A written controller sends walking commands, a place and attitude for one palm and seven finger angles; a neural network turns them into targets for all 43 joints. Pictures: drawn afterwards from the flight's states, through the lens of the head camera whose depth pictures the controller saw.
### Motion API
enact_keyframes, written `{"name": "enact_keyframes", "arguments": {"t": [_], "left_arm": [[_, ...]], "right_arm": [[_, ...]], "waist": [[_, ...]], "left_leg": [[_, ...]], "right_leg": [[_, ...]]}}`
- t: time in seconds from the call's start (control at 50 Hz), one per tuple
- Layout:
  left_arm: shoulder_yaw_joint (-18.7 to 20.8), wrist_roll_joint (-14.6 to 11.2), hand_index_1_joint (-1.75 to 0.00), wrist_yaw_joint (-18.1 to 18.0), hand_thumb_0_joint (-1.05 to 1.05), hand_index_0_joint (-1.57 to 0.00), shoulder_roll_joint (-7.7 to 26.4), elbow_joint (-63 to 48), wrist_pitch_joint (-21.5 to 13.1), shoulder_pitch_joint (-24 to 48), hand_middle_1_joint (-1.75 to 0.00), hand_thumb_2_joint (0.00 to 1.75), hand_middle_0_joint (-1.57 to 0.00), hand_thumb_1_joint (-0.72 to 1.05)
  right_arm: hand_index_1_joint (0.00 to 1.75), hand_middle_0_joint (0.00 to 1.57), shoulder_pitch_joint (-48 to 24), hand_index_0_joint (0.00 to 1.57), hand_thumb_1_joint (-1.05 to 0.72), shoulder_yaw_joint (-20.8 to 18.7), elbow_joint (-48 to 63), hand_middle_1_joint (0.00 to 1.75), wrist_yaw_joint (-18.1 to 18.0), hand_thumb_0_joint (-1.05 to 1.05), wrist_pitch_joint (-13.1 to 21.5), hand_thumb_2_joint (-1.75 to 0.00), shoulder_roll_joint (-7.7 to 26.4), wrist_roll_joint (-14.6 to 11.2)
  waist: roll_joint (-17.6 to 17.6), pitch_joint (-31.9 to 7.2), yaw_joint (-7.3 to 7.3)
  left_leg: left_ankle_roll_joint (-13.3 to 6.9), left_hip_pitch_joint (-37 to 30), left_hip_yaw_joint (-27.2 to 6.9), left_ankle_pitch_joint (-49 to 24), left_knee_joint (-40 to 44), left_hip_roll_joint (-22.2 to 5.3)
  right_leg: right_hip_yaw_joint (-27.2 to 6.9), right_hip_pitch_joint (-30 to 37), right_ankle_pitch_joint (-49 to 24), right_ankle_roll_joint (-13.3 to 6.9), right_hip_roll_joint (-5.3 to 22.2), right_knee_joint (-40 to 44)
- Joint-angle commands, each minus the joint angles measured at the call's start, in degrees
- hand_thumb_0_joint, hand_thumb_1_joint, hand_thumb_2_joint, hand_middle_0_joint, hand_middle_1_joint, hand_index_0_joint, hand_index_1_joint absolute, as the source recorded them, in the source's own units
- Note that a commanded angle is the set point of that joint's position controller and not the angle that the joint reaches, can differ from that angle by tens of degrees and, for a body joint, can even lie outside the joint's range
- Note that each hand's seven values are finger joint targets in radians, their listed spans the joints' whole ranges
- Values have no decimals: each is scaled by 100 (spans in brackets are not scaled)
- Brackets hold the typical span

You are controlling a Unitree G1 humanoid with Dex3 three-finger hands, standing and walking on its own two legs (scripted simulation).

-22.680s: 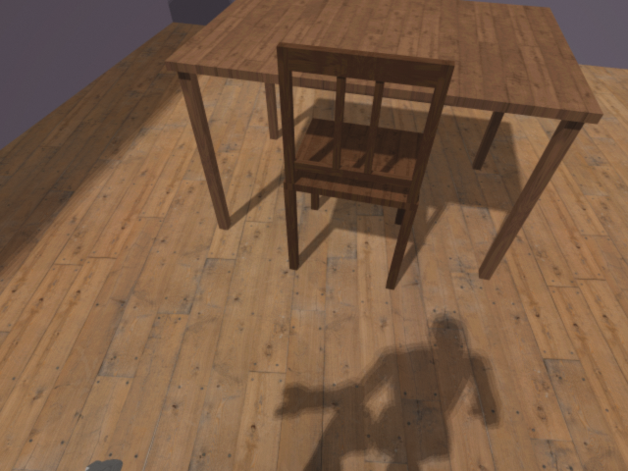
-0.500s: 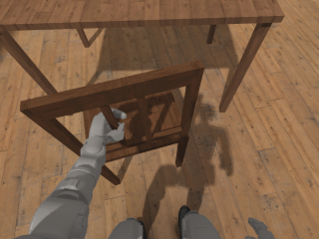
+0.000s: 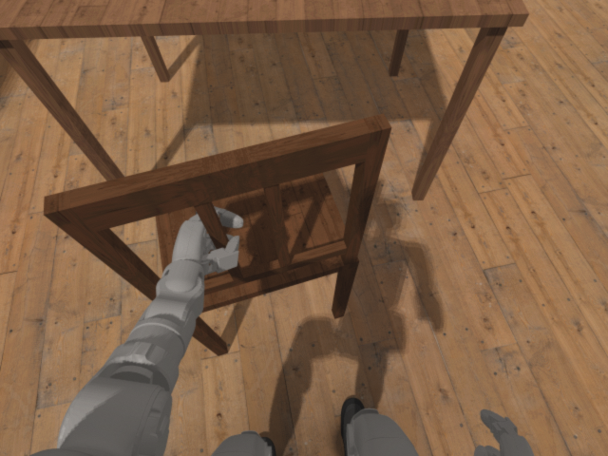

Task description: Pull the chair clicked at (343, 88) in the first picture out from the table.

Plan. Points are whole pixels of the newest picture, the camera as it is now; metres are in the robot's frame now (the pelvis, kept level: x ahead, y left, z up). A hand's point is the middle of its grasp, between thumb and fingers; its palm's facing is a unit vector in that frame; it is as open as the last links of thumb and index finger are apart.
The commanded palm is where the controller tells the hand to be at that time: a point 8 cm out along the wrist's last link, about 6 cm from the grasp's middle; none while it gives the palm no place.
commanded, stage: step backward, pulling the chair out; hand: left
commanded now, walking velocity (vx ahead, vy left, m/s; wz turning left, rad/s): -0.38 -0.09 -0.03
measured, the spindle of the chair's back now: (222, 244) +0.42 +0.13 -0.08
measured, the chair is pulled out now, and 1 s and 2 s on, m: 0.38 0.58 0.61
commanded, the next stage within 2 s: stop walking, hand still on the chair in 0.74 s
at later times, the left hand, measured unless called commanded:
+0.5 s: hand (218, 318) +0.29 +0.12 -0.05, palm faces -0.08 -0.97 -0.22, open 5.3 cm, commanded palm +0.29 +0.17 -0.05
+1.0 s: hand (206, 400) +0.19 +0.12 -0.05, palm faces -0.03 -0.98 -0.22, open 5.3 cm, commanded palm +0.17 +0.17 -0.03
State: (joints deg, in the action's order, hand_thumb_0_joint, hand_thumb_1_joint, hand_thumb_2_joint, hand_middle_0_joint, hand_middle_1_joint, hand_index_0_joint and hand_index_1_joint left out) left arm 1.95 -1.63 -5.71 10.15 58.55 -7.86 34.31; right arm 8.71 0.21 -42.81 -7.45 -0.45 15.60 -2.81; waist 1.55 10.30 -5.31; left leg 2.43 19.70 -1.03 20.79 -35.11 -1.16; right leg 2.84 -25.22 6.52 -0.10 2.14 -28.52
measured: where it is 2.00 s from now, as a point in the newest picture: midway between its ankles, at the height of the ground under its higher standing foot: outside the picture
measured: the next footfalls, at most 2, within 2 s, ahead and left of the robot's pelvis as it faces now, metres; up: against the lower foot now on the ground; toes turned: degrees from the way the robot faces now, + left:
left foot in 0.02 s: -0.06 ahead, +0.14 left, +0.00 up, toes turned -2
right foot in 0.16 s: +0.05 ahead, -0.12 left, +0.00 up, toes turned -5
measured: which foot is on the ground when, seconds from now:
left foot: up 0.00-0.00, down 0.02-1.00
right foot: down 0.00-0.08, up 0.10-0.14, down 0.16-0.42, up 0.44-0.54, down 0.56-1.00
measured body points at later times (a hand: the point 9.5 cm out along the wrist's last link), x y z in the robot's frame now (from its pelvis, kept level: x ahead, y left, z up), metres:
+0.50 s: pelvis -0.09 +0.01 +0.00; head -0.01 +0.00 +0.44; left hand +0.29 +0.17 -0.04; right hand -0.02 -0.26 -0.13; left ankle -0.03 +0.14 -0.73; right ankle -0.02 -0.12 -0.72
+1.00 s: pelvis -0.16 -0.01 +0.00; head -0.10 -0.02 +0.44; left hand +0.19 +0.17 -0.03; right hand -0.08 -0.26 -0.13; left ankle -0.10 +0.14 -0.73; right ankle -0.10 -0.13 -0.73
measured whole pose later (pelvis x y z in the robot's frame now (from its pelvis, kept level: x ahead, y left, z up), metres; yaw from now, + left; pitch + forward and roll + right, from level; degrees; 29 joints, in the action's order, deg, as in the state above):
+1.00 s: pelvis -0.16 -0.01 +0.00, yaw -3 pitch -1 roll -1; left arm 1.0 -2.5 -5.1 11.3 50.2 -5.4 23.0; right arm 13.8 1.6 -40.9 -6.9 0.4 13.2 -2.4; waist 1.5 9.4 -2.0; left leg 2.3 19.4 -0.5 12.4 -33.0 -3.7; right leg 2.2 -19.7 9.9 0.2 0.4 -30.9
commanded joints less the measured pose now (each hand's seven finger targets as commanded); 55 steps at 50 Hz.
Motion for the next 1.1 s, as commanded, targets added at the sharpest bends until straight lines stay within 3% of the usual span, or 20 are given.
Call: {"name": "enact_keyframes", "arguments": {"t": [0.0,0.06,0.1,0.16,0.2,0.24,0.28,0.34,0.38,0.42,0.48,0.52,0.56,0.64,0.72,0.78,0.84,0.92,1.0,1.08], "left_arm": [[-75,-12,-145,0,0,-50,1073,-1426,-240,1563,-145,90,-50,90],[-204,74,-145,29,0,-50,759,-1863,-326,2050,-145,90,-50,90],[-40,60,-145,-5,0,-50,871,-1668,-375,2042,-145,90,-50,90],[-136,169,-145,6,0,-50,800,-1443,-601,2104,-145,90,-50,90],[31,140,-145,-18,0,-50,1199,-1254,-650,2009,-145,90,-50,90],[95,75,-145,-2,0,-50,1319,-1095,-647,1837,-145,90,-50,90],[135,66,-145,15,0,-50,1404,-985,-576,1626,-145,90,-50,90],[162,66,-145,-13,0,-50,1349,-1044,-479,1514,-145,90,-50,90],[23,24,-145,-10,0,-50,1155,-1322,-579,1643,-145,90,-50,90],[29,63,-145,-24,0,-50,1073,-1482,-582,1810,-145,90,-50,90],[60,89,-145,-9,0,-50,1019,-1367,-674,1918,-145,90,-50,90],[17,164,-145,37,0,-50,1059,-1213,-713,1900,-145,90,-50,90],[31,163,-145,50,0,-50,1224,-1144,-745,1986,-145,90,-50,90],[233,10,-145,-21,0,-50,1636,-862,-643,1593,-145,90,-50,90],[330,-24,-145,-55,0,-50,1537,-764,-427,1454,-145,90,-50,90],[223,-44,-145,-41,0,-50,1326,-782,-398,1491,-145,90,-50,90],[-70,-49,-145,5,0,-50,930,-2137,-494,1623,-145,90,-50,90],[-77,-37,-145,70,0,-50,839,-2403,-253,800,-145,90,-50,90],[57,54,-145,-2,0,-50,1165,-2697,-101,375,-145,90,-50,90],[185,55,-145,-89,0,-50,1178,-2942,-67,-65,-145,90,-50,90]], "right_arm": [[30,20,424,20,-90,-300,582,30,-120,0,-6,-90,847,-14],[30,20,248,20,-90,-265,809,30,-17,0,-140,-90,624,135],[30,20,416,20,-90,-310,695,30,34,0,-119,-90,628,121],[30,20,625,20,-90,-329,472,30,121,0,-31,-90,621,120],[30,20,713,20,-90,-364,371,30,34,0,-42,-90,705,55],[30,20,541,20,-90,-362,435,30,-24,0,19,-90,661,-3],[30,20,399,20,-90,-295,467,30,-57,0,89,-90,594,-24],[30,20,493,20,-90,-221,396,30,-103,0,148,-90,660,8],[30,20,293,20,-90,-255,591,30,-90,0,158,-90,725,21],[30,20,161,20,-90,-241,706,30,-26,0,88,-90,677,86],[30,20,510,20,-90,-272,473,30,36,0,184,-90,662,117],[30,20,560,20,-90,-306,408,30,88,0,228,-90,695,102],[30,20,489,20,-90,-357,404,30,60,0,225,-90,712,51],[30,20,466,20,-90,-306,426,30,-4,0,322,-90,599,-90],[30,20,465,20,-90,-129,352,30,-22,0,357,-90,597,-33],[30,20,510,20,-90,-146,391,30,-85,0,415,-90,759,-15],[30,20,119,20,-90,-112,953,30,21,0,294,-90,575,33],[30,20,294,20,-90,-91,903,30,7,0,264,-90,538,41],[30,20,203,20,-90,-136,897,30,-10,0,342,-90,522,21],[30,20,126,20,-90,-78,857,30,-15,0,394,-90,398,90]], "waist": [[-141,-3119,341],[1414,-2974,360],[871,-2858,395],[487,-3132,270],[12,-3369,190],[-412,-3425,235],[-670,-3161,331],[-790,-3085,301],[133,-2926,360],[1447,-2626,436],[751,-2911,377],[587,-2966,329],[591,-2863,306],[-736,-2820,363],[-889,-2662,401],[-167,-2518,459],[1420,-2412,532],[617,-2553,500],[216,-2307,414],[-315,-2174,401]], "left_leg": [[-293,-1156,-341,-2766,1190,-905],[-634,-813,-671,-3536,1296,-1496],[-765,-1251,-806,-4440,896,-1674],[-428,-1862,-531,-5426,63,-1412],[-90,-1288,-180,-4308,-62,-1028],[67,-718,-30,-1597,-497,-532],[32,-396,-114,330,-611,-248],[-99,-748,-129,-796,486,-360],[-433,-739,-557,-1687,1256,-1045],[-878,-36,-1180,-1381,1742,-1726],[-965,-1292,-1067,-4007,715,-1731],[-675,-1366,-750,-4221,345,-1457],[-383,-633,-462,-2642,458,-1179],[-78,-695,69,122,-655,-206],[-112,-633,-179,239,-396,-135],[-387,-780,-576,-1014,1073,-676],[-1001,310,-1611,123,1939,-1627],[-821,-689,-1045,-1248,987,-1173],[-315,-743,-167,273,937,-475],[-306,-1181,-65,-213,695,-356]], "right_leg": [[-410,1744,-1726,62,678,-26],[-246,1304,427,36,257,-1362],[-267,1000,929,-40,176,-1154],[-455,1422,-1459,-171,452,-175],[-700,2178,-3470,-305,856,-144],[-1151,2328,-4086,-575,1456,93],[-1255,1873,-2800,-627,1750,526],[-740,1600,-1476,-305,1274,436],[-375,1313,133,66,500,-146],[-221,1271,1440,40,79,-1358],[-330,1120,885,-10,81,-624],[-417,1410,-732,-39,258,-127],[-562,1616,-712,-155,473,-136],[-1594,779,785,-520,1609,1133],[-1119,985,528,-551,1574,890],[-606,953,843,-30,697,207],[-369,1516,1749,-8,122,-1359],[-397,1770,986,25,78,78],[-874,1289,1889,-160,541,779],[-1034,913,2001,-220,710,1021]]}}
